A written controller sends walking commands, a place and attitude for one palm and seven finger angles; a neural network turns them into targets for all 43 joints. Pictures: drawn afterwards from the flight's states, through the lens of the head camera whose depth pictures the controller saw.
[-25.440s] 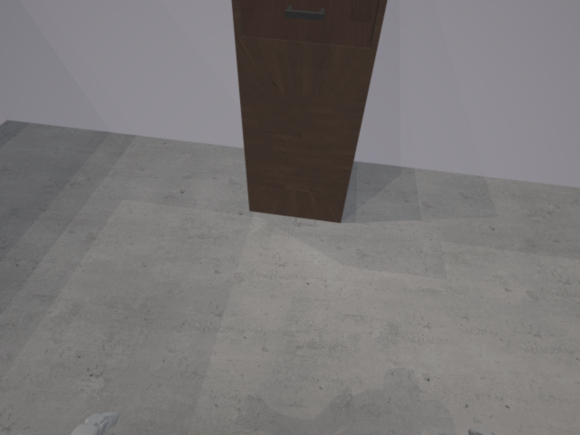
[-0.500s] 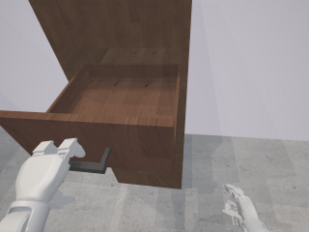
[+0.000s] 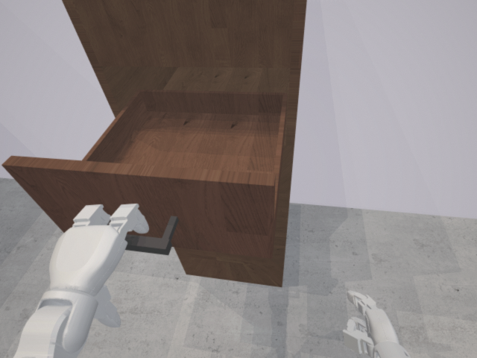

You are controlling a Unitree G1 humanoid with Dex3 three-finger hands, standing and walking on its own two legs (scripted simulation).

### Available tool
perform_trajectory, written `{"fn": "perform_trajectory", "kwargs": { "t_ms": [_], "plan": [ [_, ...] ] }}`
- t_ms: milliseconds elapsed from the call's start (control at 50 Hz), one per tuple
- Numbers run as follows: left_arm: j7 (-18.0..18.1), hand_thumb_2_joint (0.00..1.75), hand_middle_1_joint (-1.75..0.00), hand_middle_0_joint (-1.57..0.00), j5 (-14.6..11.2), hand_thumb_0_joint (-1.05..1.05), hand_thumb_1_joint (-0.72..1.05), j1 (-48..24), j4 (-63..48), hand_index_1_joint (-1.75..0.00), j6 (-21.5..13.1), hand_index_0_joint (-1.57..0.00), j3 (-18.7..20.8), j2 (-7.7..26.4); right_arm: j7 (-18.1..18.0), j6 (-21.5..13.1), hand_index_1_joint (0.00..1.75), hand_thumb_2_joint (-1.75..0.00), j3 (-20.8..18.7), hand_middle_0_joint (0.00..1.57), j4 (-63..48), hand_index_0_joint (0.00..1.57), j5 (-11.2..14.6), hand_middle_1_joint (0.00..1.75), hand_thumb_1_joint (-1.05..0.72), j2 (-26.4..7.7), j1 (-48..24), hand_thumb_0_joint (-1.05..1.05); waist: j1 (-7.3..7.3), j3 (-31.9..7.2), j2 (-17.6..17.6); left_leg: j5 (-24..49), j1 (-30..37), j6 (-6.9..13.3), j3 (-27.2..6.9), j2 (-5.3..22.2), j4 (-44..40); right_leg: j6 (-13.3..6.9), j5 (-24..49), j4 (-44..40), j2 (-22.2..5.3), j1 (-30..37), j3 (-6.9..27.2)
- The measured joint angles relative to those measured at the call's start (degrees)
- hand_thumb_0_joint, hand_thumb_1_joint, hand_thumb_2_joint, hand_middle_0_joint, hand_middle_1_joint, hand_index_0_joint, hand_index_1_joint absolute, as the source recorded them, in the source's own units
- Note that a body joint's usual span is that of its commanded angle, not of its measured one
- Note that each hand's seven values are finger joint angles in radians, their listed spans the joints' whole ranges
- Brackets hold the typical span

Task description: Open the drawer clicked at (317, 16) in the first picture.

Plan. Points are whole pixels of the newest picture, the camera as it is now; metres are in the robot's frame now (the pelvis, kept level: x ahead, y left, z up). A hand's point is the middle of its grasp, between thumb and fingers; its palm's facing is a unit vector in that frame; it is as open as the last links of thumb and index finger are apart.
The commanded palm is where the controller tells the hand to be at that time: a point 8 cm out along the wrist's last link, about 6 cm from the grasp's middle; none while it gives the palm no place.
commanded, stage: lift the hand off the handle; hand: left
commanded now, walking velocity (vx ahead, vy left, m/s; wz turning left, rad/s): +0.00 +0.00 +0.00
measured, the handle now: (138, 231) +0.24 +0.20 +0.13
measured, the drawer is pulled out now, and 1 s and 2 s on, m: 0.30 0.30 0.30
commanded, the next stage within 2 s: draw the hand back to the body in 1.26 s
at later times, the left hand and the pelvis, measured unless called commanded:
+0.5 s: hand (104, 241) +0.21 +0.22 +0.16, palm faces +0.16 -0.08 -0.98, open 13.3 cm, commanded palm +0.18 +0.22 +0.23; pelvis -0.01 +0.00 +0.00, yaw +1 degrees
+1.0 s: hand (88, 216) +0.21 +0.22 +0.20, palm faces +0.16 -0.03 -0.99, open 13.0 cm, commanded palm +0.18 +0.22 +0.30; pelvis -0.03 -0.01 +0.00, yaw +2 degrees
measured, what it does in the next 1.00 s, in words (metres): stands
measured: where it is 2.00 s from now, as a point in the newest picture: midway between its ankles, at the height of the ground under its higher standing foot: outside the picture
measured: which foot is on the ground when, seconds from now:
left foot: down 0.00-1.00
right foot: down 0.00-1.00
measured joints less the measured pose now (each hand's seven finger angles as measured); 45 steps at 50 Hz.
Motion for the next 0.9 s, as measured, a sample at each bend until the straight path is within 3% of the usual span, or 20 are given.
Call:
{"fn": "perform_trajectory", "kwargs": {
  "t_ms": [180,560,900],
  "plan": [
    [-2.3,0.3,-1.22,-0.35,-2.4,0.0,-0.49,-1.4,-1.3,-1.25,0.3,-0.4,0.6,2.0,-0.6,-1.0,0.3,-0.89,0.6,0.2,-0.1,0.2,0.5,0.3,-0.91,0.0,-0.4,0.01,-0.37,0.4,0.7,0.9,1.7,-0.1,-0.1,0.0,-1.4,-0.1,0.7,-1.2,0.0,1.7,-0.1],
    [-8.4,0.3,-1.25,-0.41,-5.9,0.0,-0.5,-9.1,-4.6,-1.26,2.0,-0.43,0.6,5.8,0.4,-2.1,0.3,-0.89,0.8,0.2,0.7,0.2,1.3,0.3,-0.91,-1.0,-3.2,0.01,0.96,1.4,1.6,3.0,4.8,-0.3,-1.0,-0.6,-4.6,-0.2,2.0,-3.5,-0.4,4.6,-0.9],
    [-15.0,0.3,-1.27,-0.49,-12.1,0.0,-0.5,-18.3,-1.7,-1.26,0.7,-0.47,2.4,11.4,0.5,-3.4,0.3,-0.89,1.4,0.2,1.8,0.2,2.2,0.3,-0.91,-1.5,-3.9,0.01,1.4,2.6,2.2,4.5,4.8,-0.7,-2.1,-0.4,-5.1,-0.6,3.3,-4.4,-0.2,5.1,-2.0]
  ]
}}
